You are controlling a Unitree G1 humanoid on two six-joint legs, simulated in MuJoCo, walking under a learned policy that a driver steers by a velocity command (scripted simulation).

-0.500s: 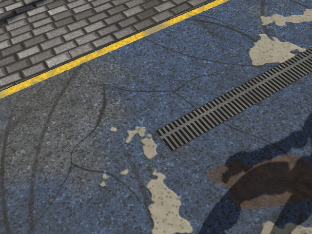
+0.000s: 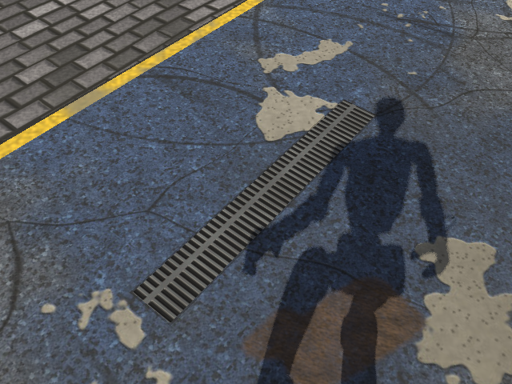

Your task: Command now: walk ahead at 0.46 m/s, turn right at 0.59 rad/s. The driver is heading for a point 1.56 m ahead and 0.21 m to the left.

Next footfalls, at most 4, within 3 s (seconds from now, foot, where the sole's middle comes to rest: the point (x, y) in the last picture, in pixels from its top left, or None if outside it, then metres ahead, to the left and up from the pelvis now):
0.28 right None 0.32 -0.17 -0.78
0.82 left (240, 327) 0.66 0.03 -0.78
1.34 right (326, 247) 0.92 -0.24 -0.78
1.86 left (235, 186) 1.18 0.04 -0.78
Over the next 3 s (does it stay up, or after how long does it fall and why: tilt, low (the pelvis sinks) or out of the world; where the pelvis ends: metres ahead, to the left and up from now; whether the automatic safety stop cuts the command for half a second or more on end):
stays up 1.51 0.16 -0.01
